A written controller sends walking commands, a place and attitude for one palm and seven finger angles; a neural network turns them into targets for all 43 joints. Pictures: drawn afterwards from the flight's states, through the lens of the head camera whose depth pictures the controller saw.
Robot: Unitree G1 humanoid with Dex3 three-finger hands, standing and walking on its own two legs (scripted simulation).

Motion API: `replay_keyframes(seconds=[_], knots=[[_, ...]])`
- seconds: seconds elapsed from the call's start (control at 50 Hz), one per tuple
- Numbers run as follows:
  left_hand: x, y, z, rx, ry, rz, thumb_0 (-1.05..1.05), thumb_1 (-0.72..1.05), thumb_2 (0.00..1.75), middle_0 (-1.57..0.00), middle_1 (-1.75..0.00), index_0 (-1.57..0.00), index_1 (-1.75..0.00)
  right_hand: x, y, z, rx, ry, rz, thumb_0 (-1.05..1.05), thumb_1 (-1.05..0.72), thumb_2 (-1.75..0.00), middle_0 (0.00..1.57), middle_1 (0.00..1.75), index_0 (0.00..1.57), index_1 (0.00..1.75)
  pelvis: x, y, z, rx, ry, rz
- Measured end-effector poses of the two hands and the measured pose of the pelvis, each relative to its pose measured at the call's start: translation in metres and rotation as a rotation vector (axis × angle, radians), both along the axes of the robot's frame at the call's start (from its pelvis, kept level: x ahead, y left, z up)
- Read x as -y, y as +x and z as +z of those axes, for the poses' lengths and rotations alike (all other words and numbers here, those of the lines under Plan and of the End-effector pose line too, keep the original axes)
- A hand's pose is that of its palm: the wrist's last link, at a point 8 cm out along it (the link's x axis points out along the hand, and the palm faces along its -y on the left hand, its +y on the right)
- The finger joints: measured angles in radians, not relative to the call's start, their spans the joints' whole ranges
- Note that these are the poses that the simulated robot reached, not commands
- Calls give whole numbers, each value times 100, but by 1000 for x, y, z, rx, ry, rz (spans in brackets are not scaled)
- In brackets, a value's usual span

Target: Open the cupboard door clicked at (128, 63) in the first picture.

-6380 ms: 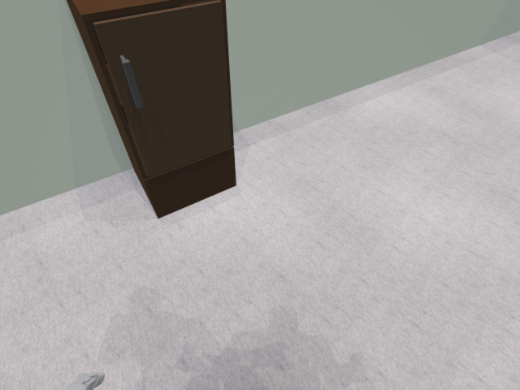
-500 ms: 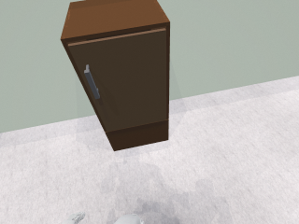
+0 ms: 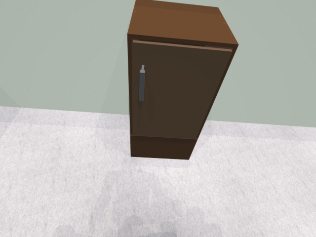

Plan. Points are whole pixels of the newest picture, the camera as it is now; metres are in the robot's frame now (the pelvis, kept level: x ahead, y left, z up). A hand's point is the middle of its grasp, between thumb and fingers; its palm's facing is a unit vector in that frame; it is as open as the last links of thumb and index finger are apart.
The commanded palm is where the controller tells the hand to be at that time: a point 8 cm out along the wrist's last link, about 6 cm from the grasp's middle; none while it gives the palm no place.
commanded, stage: take the last steps up to it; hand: left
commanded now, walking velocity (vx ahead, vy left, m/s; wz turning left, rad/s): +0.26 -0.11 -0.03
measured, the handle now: (142, 83) +0.71 +0.12 -0.05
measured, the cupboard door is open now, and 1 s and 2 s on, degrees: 0 0 0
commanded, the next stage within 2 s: come to a stop and stand still in 0.50 s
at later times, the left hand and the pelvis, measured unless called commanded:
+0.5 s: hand (129, 219) +0.20 +0.09 -0.17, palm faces -0.04 -0.98 -0.20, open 7.4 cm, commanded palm none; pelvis +0.10 -0.08 -0.02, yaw -1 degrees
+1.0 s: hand (131, 233) +0.17 +0.08 -0.19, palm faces +0.07 -0.98 -0.21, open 7.4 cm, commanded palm none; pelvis +0.17 -0.09 -0.01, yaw -2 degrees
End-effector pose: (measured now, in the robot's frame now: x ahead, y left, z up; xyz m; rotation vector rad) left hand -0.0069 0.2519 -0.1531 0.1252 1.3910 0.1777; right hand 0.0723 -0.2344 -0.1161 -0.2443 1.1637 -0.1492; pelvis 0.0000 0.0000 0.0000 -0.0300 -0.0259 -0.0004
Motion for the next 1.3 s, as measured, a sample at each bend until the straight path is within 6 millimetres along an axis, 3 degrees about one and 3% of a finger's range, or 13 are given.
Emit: replay_keyframes(seconds=[0.1,0.2,0.32,0.42,0.46,0.52,0.64,0.76,0.88,0.96,1.04,1.16,1.3], knots=[[2,20,4,26,-9,-15,1,91,90,-20,-30,-20,-30,-2,-29,-4,-61,9,-64,0,-93,-90,20,30,20,30,-2,12,4,0,8,-2],[15,54,6,47,-16,-44,1,91,90,-20,-30,-20,-30,1,-67,-11,-175,29,-134,0,-92,-90,20,30,20,30,6,27,3,-1,23,-10],[47,118,10,96,-18,-103,1,91,90,-20,-30,-20,-30,12,-106,-18,-331,66,-214,1,-91,-90,20,30,20,30,29,52,1,-10,33,-18],[85,179,10,167,-3,-154,1,91,90,-20,-30,-20,-30,33,-112,-31,-434,108,-258,1,-91,-90,20,30,20,30,60,82,-10,-20,42,-28],[99,197,7,205,9,-153,1,91,90,-20,-30,-20,-30,45,-104,-40,-459,122,-255,1,-91,-90,20,30,20,30,73,94,-18,-17,36,-26],[116,204,11,226,7,-116,1,91,90,-20,-30,-20,-30,64,-71,-43,-439,122,-224,1,-91,-90,20,30,20,30,86,108,-15,-7,29,-10],[121,192,17,163,47,-34,-1,94,90,-20,-30,-20,-30,94,41,-39,-238,96,-140,1,-91,-90,20,30,19,30,101,139,-5,-4,23,11],[133,173,6,42,9,-3,0,92,90,-20,-30,-20,-30,96,140,-34,-73,75,-76,1,-93,-90,20,30,19,30,100,163,-6,3,11,-7],[133,167,-13,-29,-24,48,1,91,90,-20,-30,-20,-30,84,191,-32,-18,53,-20,0,-93,-90,20,30,19,30,92,179,-16,12,27,-8],[128,169,-11,-39,-8,38,1,91,90,-20,-30,-20,-30,78,198,-32,-5,61,-6,0,-92,-90,20,30,19,30,93,173,-15,6,48,-24],[122,173,-2,-20,37,12,1,91,90,-20,-30,-20,-30,81,189,-38,-5,90,-18,0,-91,-90,20,30,20,30,99,159,-15,0,46,-29],[127,169,6,53,113,-27,1,91,90,-20,-30,-20,-30,107,153,-54,-21,137,-63,0,-91,-90,20,30,20,30,124,138,-22,8,60,-35],[152,160,18,70,88,-43,1,90,90,-20,-30,-20,-30,142,98,-45,-108,108,-122,0,-92,-90,20,30,20,30,140,127,-9,-1,62,-28]])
